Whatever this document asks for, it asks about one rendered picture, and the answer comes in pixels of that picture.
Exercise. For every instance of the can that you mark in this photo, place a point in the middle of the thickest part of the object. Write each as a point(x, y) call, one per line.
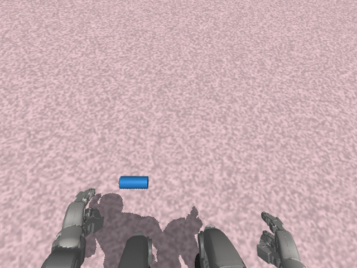
point(133, 182)

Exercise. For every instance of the left robot arm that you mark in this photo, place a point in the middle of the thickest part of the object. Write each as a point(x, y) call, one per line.
point(68, 249)

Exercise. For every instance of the right robot hand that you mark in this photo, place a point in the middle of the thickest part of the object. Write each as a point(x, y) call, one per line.
point(281, 245)

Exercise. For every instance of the left robot hand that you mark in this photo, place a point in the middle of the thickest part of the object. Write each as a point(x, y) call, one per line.
point(77, 214)

